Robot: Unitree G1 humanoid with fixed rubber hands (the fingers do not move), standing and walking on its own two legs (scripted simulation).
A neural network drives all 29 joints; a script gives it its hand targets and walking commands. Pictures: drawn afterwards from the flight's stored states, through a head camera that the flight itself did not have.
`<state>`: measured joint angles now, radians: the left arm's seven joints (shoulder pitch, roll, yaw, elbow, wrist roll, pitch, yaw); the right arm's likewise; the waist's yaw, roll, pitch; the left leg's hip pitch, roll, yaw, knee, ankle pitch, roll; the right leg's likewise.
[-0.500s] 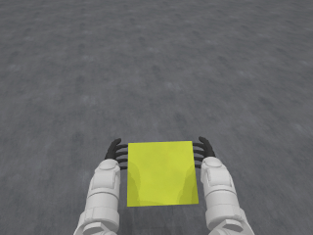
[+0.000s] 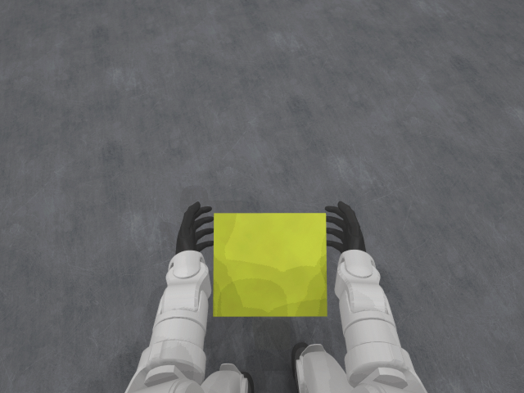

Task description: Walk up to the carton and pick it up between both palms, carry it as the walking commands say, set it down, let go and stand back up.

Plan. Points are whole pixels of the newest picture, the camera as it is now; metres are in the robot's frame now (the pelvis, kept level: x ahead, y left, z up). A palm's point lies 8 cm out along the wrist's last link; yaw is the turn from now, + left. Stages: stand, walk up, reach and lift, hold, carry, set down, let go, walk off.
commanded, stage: set down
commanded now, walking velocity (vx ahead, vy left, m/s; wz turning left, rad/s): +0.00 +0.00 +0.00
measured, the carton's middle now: (268, 255) +0.36 -0.01 -0.16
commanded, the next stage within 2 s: none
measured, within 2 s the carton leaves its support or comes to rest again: neither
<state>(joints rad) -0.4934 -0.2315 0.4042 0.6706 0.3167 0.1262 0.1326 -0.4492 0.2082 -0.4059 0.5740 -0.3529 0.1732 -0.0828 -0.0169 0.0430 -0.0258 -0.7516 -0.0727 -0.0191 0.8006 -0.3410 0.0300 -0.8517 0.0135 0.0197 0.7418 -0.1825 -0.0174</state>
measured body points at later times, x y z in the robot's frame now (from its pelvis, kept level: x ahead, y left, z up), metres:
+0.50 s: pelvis -0.02 -0.02 -0.08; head +0.16 -0.05 +0.33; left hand +0.39 +0.12 -0.14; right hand +0.38 -0.15 -0.15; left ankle +0.02 +0.10 -0.70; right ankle +0.09 -0.11 -0.70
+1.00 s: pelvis -0.03 +0.00 -0.16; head +0.19 -0.02 +0.23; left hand +0.41 +0.12 -0.24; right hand +0.40 -0.15 -0.24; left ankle +0.02 +0.10 -0.70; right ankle +0.09 -0.11 -0.70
